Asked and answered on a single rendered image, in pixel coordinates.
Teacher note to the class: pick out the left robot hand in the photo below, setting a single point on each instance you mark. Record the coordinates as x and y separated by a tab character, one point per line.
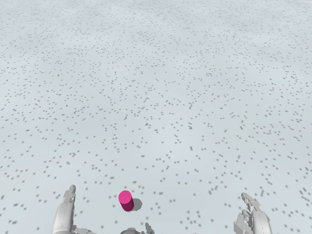
63	220

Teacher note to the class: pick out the right robot hand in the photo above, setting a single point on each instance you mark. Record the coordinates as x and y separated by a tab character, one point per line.
258	222

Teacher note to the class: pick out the can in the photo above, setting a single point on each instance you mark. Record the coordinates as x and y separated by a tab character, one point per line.
126	200

